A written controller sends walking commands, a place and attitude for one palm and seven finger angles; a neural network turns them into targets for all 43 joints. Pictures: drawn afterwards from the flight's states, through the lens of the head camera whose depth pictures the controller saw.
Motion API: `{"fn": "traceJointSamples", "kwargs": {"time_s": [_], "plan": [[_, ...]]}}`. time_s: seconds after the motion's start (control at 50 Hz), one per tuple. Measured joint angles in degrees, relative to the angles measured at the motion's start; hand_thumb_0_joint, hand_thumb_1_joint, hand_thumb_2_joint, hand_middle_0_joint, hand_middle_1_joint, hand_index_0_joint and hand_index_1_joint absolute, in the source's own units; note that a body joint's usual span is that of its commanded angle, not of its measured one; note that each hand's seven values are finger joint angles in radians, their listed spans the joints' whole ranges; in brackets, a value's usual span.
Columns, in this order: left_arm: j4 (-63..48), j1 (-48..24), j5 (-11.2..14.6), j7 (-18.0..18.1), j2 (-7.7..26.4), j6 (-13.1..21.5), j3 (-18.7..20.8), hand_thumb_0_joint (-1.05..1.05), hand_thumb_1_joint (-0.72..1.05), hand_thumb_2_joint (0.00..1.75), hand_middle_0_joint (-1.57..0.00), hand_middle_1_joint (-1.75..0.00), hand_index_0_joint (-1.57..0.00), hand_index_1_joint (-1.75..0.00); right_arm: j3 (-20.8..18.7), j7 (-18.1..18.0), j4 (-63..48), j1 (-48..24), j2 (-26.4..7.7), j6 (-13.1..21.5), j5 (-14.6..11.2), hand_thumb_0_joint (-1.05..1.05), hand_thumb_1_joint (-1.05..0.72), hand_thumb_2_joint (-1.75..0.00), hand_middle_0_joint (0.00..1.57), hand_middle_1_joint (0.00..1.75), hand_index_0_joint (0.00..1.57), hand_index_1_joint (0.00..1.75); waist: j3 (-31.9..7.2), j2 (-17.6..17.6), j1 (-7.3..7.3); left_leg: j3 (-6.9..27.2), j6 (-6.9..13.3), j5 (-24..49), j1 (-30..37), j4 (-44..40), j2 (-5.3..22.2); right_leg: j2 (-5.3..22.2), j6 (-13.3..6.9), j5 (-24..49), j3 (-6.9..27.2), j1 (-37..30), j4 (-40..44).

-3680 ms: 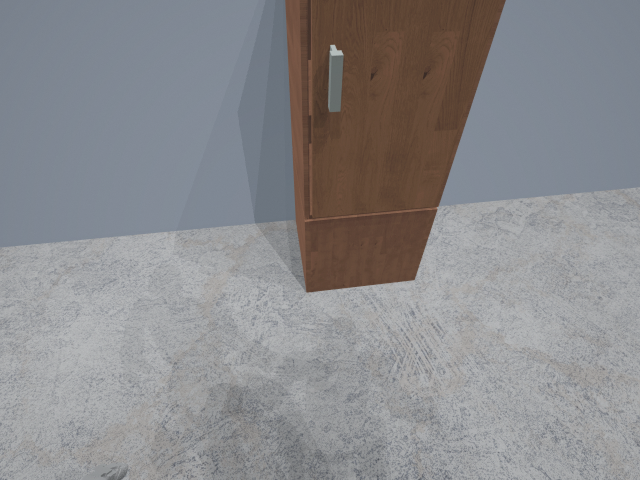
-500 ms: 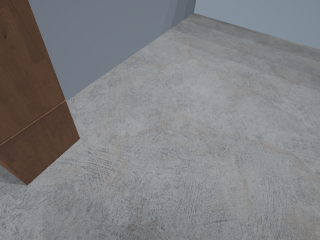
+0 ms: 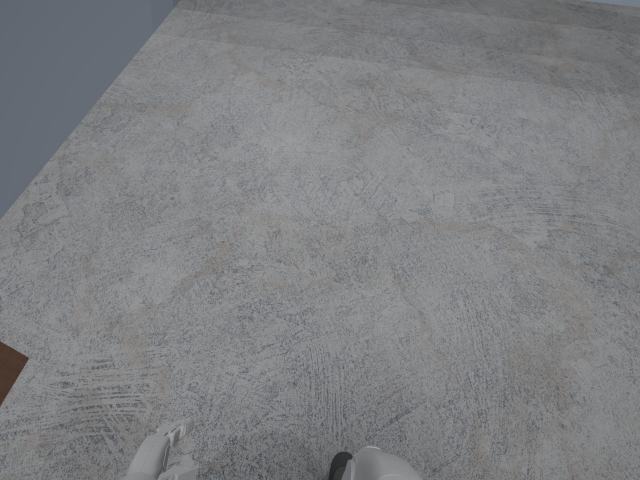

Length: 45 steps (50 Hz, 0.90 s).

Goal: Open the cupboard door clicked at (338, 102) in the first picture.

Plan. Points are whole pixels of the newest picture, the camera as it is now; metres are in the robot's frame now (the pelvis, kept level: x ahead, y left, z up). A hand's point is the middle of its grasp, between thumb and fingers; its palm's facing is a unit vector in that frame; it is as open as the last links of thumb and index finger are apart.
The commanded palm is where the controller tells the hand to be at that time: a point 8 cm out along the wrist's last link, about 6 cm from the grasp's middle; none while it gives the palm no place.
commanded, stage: walk to a spot facing it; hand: left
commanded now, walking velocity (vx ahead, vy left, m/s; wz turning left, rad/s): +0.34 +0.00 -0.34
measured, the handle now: out of the picture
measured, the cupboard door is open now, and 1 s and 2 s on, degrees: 0 0 0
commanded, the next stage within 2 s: turn to face it in 0.24 s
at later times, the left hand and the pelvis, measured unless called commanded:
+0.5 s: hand (163, 421) +0.22 +0.23 -0.17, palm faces -0.02 -0.99 -0.17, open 7.4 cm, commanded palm none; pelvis +0.20 +0.04 +0.02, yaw -7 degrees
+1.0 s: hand (192, 326) +0.34 +0.20 -0.12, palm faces +0.15 -0.96 -0.24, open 7.4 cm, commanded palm none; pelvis +0.24 +0.00 +0.02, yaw +9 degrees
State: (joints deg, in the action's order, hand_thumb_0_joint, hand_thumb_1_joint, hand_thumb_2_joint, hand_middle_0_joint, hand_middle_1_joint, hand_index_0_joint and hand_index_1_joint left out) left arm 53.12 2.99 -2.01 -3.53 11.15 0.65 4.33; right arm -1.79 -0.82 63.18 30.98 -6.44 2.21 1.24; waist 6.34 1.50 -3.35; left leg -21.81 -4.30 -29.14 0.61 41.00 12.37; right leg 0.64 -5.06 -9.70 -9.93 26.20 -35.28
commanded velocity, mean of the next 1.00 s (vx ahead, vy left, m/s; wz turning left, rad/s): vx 0.08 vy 0.00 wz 0.33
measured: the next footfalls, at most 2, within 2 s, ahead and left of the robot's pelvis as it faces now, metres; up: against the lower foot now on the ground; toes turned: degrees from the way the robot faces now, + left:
left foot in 0.42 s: +0.31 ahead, +0.12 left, +0.00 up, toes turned +1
right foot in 0.92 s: +0.29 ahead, -0.11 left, +0.00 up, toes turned +3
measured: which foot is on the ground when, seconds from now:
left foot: down 0.00-0.00, up 0.02-0.40, down 0.42-0.92, up 0.94-1.00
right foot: down 0.00-0.44, up 0.46-0.90, down 0.92-1.00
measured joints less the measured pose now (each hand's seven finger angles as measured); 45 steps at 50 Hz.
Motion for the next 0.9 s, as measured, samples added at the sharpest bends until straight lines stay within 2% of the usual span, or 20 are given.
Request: {"fn": "traceJointSamples", "kwargs": {"time_s": [0.02,0.06,0.1,0.16,0.24,0.32,0.38,0.42,0.46,0.48,0.54,0.6,0.68,0.78,0.86,0.9], "plan": [[-0.25,-0.16,0.49,0.43,0.01,1.00,0.00,0.01,0.91,0.90,-0.20,-0.30,-0.20,-0.30,0.00,0.14,0.25,-0.90,-0.22,-0.68,-0.36,0.00,-0.91,-0.90,0.20,0.30,0.20,0.30,0.37,-0.17,0.47,4.49,0.38,-1.01,-4.41,10.83,0.51,-0.52,-0.76,-0.54,0.19,0.57,-2.78],[-0.35,0.47,1.22,1.23,0.14,1.63,-0.12,0.01,0.91,0.90,-0.20,-0.30,-0.20,-0.30,-0.35,-0.01,-0.22,-4.33,-0.85,-1.66,-0.55,0.01,-0.91,-0.90,0.20,0.30,0.20,0.30,1.08,-0.32,0.49,13.08,1.12,0.56,-13.56,28.43,-0.95,-1.56,-1.03,-4.05,0.87,-0.73,-4.81],[0.38,2.04,1.40,2.01,0.19,1.50,-0.32,0.00,0.91,0.90,-0.20,-0.30,-0.20,-0.30,-0.77,-0.16,-1.84,-8.26,-1.57,-1.71,-0.17,0.01,-0.91,-0.90,0.20,0.30,0.20,0.30,0.71,-0.42,0.58,16.77,1.49,5.08,-21.13,35.15,-1.51,-2.62,-0.58,-4.91,1.90,-3.68,-2.18],[2.24,5.12,1.11,3.00,-0.20,1.55,-0.21,0.00,0.91,0.90,-0.20,-0.30,-0.20,-0.30,-1.19,-0.23,-5.35,-13.94,-2.71,-1.29,0.40,0.01,-0.91,-0.90,0.20,0.30,0.20,0.30,-1.17,-1.04,0.77,18.46,1.35,9.23,-29.44,31.46,-1.21,-3.70,-0.03,-3.48,3.79,-7.54,3.33],[3.81,8.58,0.74,3.23,0.36,1.52,0.02,-0.01,0.93,0.90,-0.21,-0.30,-0.20,-0.30,-1.33,0.25,-9.01,-19.36,-3.52,-0.90,0.66,0.00,-0.91,-0.90,0.20,0.30,0.20,0.30,-3.88,-2.02,1.79,18.75,0.70,14.02,-34.76,21.19,-1.43,-4.29,0.50,-3.32,5.69,-11.49,8.03],[4.44,11.36,0.60,3.06,0.63,1.56,-0.23,0.00,0.92,0.90,-0.21,-0.30,-0.20,-0.30,-1.08,1.03,-10.53,-22.59,-3.73,-0.71,0.56,0.00,-0.91,-0.90,0.20,0.30,0.20,0.30,-5.12,-2.06,3.73,17.96,0.62,16.40,-33.29,8.70,-2.99,-4.23,1.59,-5.06,7.04,-14.85,9.66],[4.68,13.22,0.61,3.06,0.67,1.43,-0.29,0.00,0.92,0.90,-0.21,-0.30,-0.20,-0.30,-0.76,1.27,-10.73,-23.74,-3.74,-0.39,0.34,0.00,-0.91,-0.90,0.20,0.30,0.20,0.30,-5.28,-1.60,5.35,17.22,1.11,16.41,-29.07,0.33,-5.07,-3.85,2.76,-7.60,7.87,-17.03,8.99],[5.29,14.47,0.89,3.31,0.63,1.22,-0.40,0.00,0.91,0.90,-0.20,-0.30,-0.20,-0.30,-0.32,1.19,-10.40,-23.71,-3.83,0.22,0.32,0.00,-0.91,-0.90,0.20,0.30,0.20,0.30,-5.40,-1.44,5.73,16.40,1.66,19.05,-24.54,-6.28,-6.49,-3.56,3.80,-10.15,7.93,-18.38,7.34],[6.33,14.85,1.24,3.62,1.10,0.83,-0.44,0.00,0.91,0.90,-0.20,-0.30,-0.20,-0.30,0.21,0.98,-9.51,-23.69,-3.15,1.00,0.57,0.00,-0.91,-0.90,0.20,0.30,0.20,0.30,-5.01,0.52,5.82,15.31,5.22,17.47,-22.69,-6.60,-8.28,-1.81,4.34,-13.89,8.11,-16.79,0.02],[6.94,14.82,1.33,3.91,1.13,0.56,-0.59,0.01,0.91,0.90,-0.20,-0.30,-0.20,-0.30,0.66,0.82,-9.07,-23.58,-2.85,1.08,0.61,0.00,-0.91,-0.90,0.20,0.30,0.20,0.30,-4.74,1.10,5.91,14.77,6.28,16.33,-22.11,-5.95,-8.69,-1.38,4.61,-16.87,8.25,-14.88,-6.06],[8.49,14.14,1.16,4.11,0.62,-0.25,-1.08,0.01,0.91,0.90,-0.20,-0.30,-0.20,-0.30,1.38,0.02,-7.52,-22.03,-1.96,0.62,0.41,0.00,-0.91,-0.90,0.20,0.30,0.20,0.30,-4.63,1.08,5.15,14.55,7.25,15.80,-19.42,-8.30,-9.55,-0.18,5.64,-19.48,7.16,-9.29,-19.43],[8.09,12.37,1.11,3.94,-0.20,-0.86,-1.28,0.01,0.91,0.90,-0.20,-0.30,-0.20,-0.30,0.58,-0.91,-6.10,-19.97,-1.68,0.14,-0.20,-0.01,-0.93,-0.90,0.20,0.30,0.20,0.30,-4.36,0.66,4.35,15.47,7.91,17.40,-17.53,-12.50,-10.88,1.61,6.93,-17.02,6.89,-5.51,-20.82],[6.17,9.68,1.05,4.02,-1.17,-1.70,-0.91,0.01,0.91,0.90,-0.20,-0.30,-0.20,-0.30,-0.16,-0.59,-4.92,-17.75,-3.02,-1.28,-0.01,-0.02,-0.95,-0.90,0.21,0.30,0.20,0.30,-3.97,0.12,3.25,17.31,8.24,18.62,-16.93,-15.26,-12.30,2.93,8.20,-14.31,7.84,-2.13,-19.41],[3.77,6.19,1.18,4.27,-1.44,-2.54,-0.33,0.01,0.91,0.90,-0.20,-0.30,-0.20,-0.30,-1.01,-0.17,-4.25,-15.10,-3.42,-2.79,0.29,-0.01,-0.93,-0.90,0.21,0.30,0.20,0.30,-3.65,-0.60,1.67,20.45,7.71,18.62,-17.42,-15.18,-13.42,2.66,8.98,-14.17,8.54,-1.62,-15.43],[1.82,3.83,1.54,4.45,-1.53,-2.56,-0.33,0.01,0.91,0.90,-0.20,-0.30,-0.20,-0.30,-1.78,0.05,-4.54,-13.97,-3.70,-3.74,0.41,0.00,-0.92,-0.90,0.20,0.30,0.20,0.30,-3.55,-1.87,0.41,23.26,6.64,18.01,-18.51,-13.41,-13.99,1.27,8.73,-13.70,8.49,-4.53,-7.73],[0.68,3.21,1.74,4.51,-1.55,-2.09,-0.46,0.01,0.91,0.90,-0.20,-0.30,-0.20,-0.30,-2.19,0.20,-4.88,-13.62,-3.98,-4.18,0.24,0.00,-0.91,-0.90,0.20,0.30,0.20,0.30,-3.77,-2.51,0.24,24.67,5.83,17.32,-19.54,-11.61,-14.46,0.64,8.49,-9.51,8.08,-7.73,-0.46]]}}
